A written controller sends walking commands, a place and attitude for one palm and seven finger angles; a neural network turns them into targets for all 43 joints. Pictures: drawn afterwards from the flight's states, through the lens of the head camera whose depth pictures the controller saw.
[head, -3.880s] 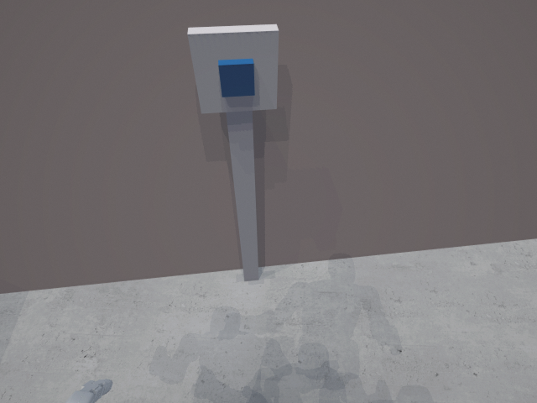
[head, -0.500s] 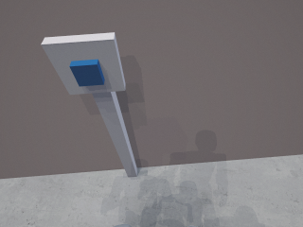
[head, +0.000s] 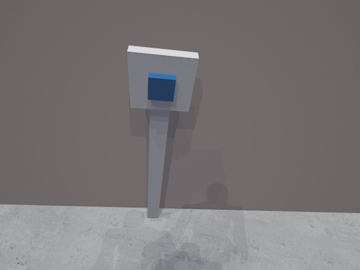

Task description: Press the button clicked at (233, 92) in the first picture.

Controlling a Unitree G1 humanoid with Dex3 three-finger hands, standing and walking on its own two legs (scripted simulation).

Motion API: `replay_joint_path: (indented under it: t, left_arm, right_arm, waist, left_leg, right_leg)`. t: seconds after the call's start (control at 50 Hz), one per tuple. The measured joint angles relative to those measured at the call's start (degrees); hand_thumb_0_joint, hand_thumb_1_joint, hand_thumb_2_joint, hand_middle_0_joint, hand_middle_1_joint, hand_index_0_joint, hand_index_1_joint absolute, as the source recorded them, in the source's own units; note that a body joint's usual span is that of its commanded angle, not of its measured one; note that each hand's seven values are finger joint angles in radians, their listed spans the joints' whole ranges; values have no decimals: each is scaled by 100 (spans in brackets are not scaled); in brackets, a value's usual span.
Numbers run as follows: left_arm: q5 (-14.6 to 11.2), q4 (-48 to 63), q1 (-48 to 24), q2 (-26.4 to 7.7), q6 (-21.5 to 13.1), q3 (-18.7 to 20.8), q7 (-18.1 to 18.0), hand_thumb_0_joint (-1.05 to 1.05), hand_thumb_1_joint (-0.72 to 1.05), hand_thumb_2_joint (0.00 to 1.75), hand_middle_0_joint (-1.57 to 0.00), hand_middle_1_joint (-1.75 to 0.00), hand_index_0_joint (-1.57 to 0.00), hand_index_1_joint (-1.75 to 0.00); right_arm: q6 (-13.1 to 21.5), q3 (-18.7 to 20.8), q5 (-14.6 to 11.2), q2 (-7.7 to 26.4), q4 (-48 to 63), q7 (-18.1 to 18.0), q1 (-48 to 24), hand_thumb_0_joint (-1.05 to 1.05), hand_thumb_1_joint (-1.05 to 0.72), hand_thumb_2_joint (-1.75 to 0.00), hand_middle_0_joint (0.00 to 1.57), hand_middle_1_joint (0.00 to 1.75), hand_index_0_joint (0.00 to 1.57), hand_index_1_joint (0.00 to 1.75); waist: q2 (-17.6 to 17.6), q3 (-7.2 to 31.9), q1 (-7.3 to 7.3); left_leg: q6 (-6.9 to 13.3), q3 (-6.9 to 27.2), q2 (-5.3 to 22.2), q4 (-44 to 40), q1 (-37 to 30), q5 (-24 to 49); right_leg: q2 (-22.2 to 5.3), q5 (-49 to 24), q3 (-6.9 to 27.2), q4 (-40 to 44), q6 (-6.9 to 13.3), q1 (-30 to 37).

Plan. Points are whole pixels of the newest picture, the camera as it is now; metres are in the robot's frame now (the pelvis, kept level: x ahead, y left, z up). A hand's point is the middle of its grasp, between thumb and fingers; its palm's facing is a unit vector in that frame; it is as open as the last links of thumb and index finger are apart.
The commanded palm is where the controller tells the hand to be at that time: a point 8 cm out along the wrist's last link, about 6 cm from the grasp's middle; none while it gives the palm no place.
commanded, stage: come to a stop and stand still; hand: left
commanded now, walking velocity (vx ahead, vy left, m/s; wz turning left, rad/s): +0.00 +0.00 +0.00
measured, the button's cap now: (161, 86) +0.50 +0.11 +0.15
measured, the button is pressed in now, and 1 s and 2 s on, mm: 0 0 0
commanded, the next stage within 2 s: look again from close up in 0.82 s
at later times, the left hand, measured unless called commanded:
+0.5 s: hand out of the picture -0.02 +0.22 -0.17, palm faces +0.02 -0.98 -0.18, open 7.3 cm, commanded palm none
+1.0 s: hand out of the picture -0.11 +0.19 -0.17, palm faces +0.03 -0.99 -0.15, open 7.4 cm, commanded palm none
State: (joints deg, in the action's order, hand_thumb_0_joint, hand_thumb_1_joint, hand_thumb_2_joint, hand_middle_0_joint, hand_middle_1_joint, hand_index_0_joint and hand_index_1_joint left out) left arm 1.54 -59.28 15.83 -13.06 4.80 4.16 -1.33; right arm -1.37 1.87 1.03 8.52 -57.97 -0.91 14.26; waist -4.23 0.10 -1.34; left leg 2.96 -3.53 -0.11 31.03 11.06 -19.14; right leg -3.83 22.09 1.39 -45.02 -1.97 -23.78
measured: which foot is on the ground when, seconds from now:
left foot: down 0.00-1.00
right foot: up 0.00-0.30, down 0.32-1.00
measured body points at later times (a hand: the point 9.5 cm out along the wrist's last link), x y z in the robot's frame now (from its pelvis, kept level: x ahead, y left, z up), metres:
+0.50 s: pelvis -0.03 +0.06 +0.01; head -0.03 +0.06 +0.46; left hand -0.02 +0.28 -0.16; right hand -0.07 -0.14 -0.16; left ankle -0.02 +0.08 -0.74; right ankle -0.06 -0.08 -0.74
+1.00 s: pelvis -0.04 +0.04 +0.00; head -0.02 +0.04 +0.45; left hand -0.11 +0.24 -0.16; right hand -0.05 -0.18 -0.15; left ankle -0.02 +0.08 -0.74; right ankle -0.06 -0.08 -0.74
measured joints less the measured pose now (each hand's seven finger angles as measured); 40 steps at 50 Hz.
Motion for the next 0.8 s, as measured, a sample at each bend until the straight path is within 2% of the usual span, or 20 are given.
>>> replay_joint_path:
  t: [0.06,0.1,0.24,0.32,0.38,0.44,0.58,0.8]
  left_arm:
    - [8,-91,53,-6,-82,-16,35,1,91,90,-20,-30,-20,-30]
    - [-2,-146,82,30,-149,-56,37,1,91,90,-20,-29,-20,-30]
    - [-63,-404,-14,288,-191,-220,-10,1,91,90,-19,-29,-20,-30]
    - [-90,-475,-124,423,-255,-278,-53,1,91,90,-19,-29,-20,-30]
    - [-94,-575,-153,512,-320,-312,-126,1,92,90,-20,-30,-20,-30]
    - [-116,-594,-101,526,-380,-342,-130,1,93,90,-20,-30,-20,-30]
    - [-86,-636,73,559,-330,-362,-128,1,92,90,-19,-29,-20,-30]
    - [-55,-853,502,753,-350,-399,-111,1,91,90,-20,-29,-20,-30]
  right_arm:
    - [28,-87,-12,-108,-126,-86,121,0,-92,-89,20,30,20,30]
    - [70,-112,-29,-127,-218,-134,161,0,-93,-89,20,30,20,30]
    - [212,-121,-50,-177,-491,-208,255,0,-93,-89,20,30,21,30]
    - [214,-131,-74,-223,-688,-207,363,0,-92,-89,20,30,20,30]
    - [197,-145,-102,-223,-854,-194,411,0,-92,-89,20,30,20,30]
    - [202,-178,-89,-272,-935,-167,462,0,-91,-89,20,30,20,30]
    - [185,-183,-77,-372,-1009,-140,522,0,-91,-89,20,30,20,30]
    - [159,-94,-89,-197,-1022,-173,471,0,-91,-89,20,30,20,30]
  waist:
    - [-1,55,-4]
    - [2,35,-19]
    - [160,-129,136]
    - [220,-110,184]
    - [407,-80,198]
    - [475,-55,232]
    - [317,-28,211]
    - [286,-86,118]
  left_leg:
    - [110,-38,-90,-476,-131,291]
    - [187,-93,-185,-719,-191,435]
    - [413,-209,-475,-1024,-258,645]
    - [471,-277,-639,-999,-217,667]
    - [458,-284,-606,-939,-225,639]
    - [449,-273,-607,-1057,-296,734]
    - [443,-327,-678,-1267,-322,911]
    - [418,-294,-687,-1415,-200,1088]
  right_leg:
    - [133,-191,18,-715,18,-41]
    - [145,-233,-16,-725,-14,92]
    - [140,101,-206,716,-12,1017]
    - [124,-428,-211,1676,75,1488]
    - [155,-521,-226,2089,15,1716]
    - [158,-621,-235,2170,-13,1768]
    - [92,-642,-175,2026,13,1618]
    - [85,-729,-206,2035,21,1442]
